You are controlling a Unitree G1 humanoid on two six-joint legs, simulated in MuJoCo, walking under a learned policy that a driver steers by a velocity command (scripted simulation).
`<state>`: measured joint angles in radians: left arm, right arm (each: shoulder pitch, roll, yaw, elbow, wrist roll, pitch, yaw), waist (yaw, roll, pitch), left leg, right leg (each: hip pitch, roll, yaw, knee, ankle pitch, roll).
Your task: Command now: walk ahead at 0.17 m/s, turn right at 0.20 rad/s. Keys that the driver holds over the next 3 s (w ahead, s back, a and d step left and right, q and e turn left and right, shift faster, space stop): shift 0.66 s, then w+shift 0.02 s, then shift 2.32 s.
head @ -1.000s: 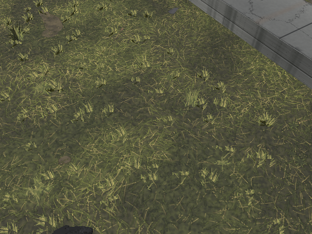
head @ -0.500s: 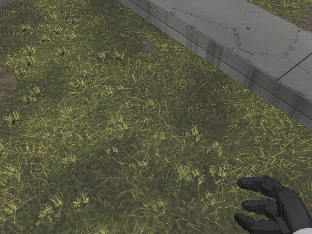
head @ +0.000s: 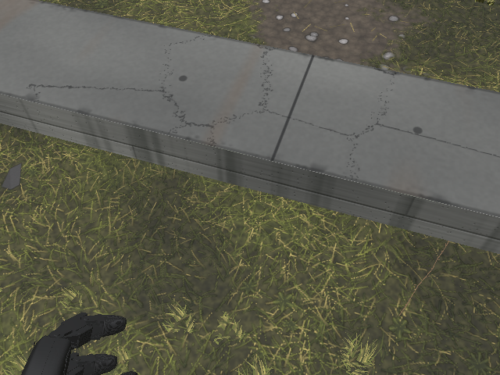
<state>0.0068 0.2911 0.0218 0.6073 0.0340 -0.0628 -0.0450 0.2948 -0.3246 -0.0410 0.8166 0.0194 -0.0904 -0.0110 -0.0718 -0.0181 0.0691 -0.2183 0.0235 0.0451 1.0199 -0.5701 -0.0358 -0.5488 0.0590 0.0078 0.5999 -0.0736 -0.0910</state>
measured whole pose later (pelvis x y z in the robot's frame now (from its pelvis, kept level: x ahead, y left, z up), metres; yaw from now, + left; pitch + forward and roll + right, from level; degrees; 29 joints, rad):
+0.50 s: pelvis +0.08 +0.05 +0.02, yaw -1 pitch -1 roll +0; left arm 0.23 0.22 0.04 0.80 0.02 0.00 0.02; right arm 0.21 -0.21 0.00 0.82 -0.02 -0.02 -0.03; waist 0.01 0.00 0.00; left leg -0.27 0.01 0.00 0.58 -0.30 -0.01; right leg -0.34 0.02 0.05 0.55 -0.20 0.01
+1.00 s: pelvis +0.12 +0.06 +0.02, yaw -2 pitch -1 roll +0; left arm 0.19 0.19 0.05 0.97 0.00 0.00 0.04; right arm 0.25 -0.21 -0.02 0.97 0.00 -0.03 -0.03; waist -0.01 0.00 0.03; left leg -0.18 0.00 0.01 0.55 -0.36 0.01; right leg -0.27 0.01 0.06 0.57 -0.28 0.01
